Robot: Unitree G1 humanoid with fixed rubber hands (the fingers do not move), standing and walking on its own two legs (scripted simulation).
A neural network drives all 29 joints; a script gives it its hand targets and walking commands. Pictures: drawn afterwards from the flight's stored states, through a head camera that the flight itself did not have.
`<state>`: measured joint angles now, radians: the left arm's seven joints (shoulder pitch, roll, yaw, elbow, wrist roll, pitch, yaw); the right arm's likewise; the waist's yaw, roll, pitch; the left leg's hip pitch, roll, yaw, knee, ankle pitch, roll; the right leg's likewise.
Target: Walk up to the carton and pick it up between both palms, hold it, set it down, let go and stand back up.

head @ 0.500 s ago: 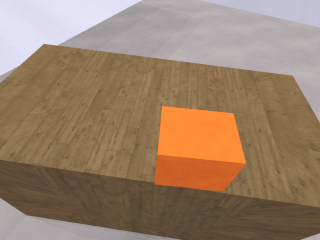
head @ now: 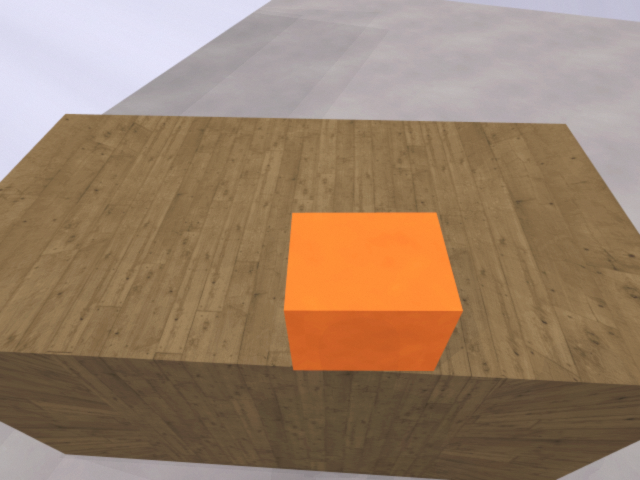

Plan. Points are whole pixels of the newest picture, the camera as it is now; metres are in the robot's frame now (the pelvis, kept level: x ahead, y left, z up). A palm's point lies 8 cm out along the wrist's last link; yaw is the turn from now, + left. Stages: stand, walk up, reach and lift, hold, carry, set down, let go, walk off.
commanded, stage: walk up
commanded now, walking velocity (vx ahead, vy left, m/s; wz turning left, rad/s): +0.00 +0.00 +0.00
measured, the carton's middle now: (363, 292) +0.37 -0.05 +0.00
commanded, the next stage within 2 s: none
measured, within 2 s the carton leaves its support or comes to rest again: neither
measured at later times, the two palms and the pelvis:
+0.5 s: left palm out of the picture -0.03 +0.22 -0.15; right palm out of the picture -0.07 -0.26 -0.13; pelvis -0.01 -0.03 +0.00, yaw +0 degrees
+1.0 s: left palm out of the picture +0.01 +0.04 -0.12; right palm out of the picture -0.04 -0.39 -0.16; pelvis +0.00 -0.17 +0.01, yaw -2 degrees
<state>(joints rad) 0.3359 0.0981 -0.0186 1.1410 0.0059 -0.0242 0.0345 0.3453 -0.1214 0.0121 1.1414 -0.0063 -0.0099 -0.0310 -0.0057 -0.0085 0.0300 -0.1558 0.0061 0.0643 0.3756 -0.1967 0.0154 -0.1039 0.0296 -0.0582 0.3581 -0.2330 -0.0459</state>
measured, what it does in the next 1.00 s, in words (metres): steps to the right: right foot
